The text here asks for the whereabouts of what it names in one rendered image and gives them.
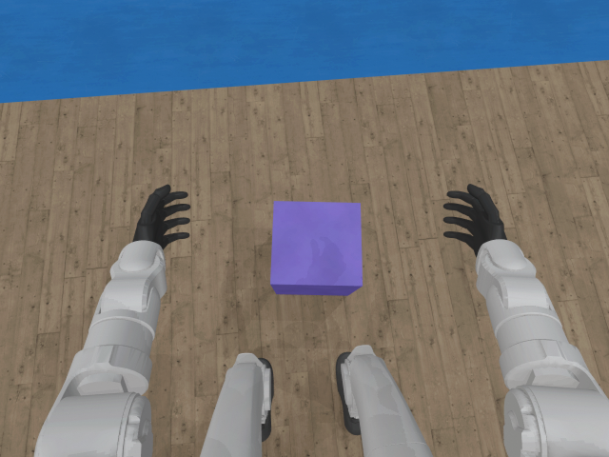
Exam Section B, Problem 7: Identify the left robot upper arm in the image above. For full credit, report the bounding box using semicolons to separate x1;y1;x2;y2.
39;392;153;457

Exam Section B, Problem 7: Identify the right robot forearm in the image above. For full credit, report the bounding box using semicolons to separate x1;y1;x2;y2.
476;239;609;403

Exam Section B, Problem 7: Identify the right robot upper arm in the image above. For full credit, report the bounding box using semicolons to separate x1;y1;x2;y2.
503;385;609;457

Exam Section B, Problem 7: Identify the carton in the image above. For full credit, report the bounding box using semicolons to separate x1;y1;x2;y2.
270;201;363;296

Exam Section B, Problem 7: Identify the left robot hand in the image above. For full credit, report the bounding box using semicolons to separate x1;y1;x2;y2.
132;185;190;249

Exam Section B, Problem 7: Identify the right robot hand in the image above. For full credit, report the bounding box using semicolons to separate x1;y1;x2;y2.
443;184;507;257

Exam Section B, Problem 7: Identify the right robot shin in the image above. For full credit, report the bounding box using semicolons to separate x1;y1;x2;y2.
347;345;384;417

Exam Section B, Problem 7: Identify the left robot forearm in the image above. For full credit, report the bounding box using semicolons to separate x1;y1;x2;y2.
34;240;167;457

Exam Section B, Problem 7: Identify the right robot foot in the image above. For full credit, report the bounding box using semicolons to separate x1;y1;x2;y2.
336;352;361;435

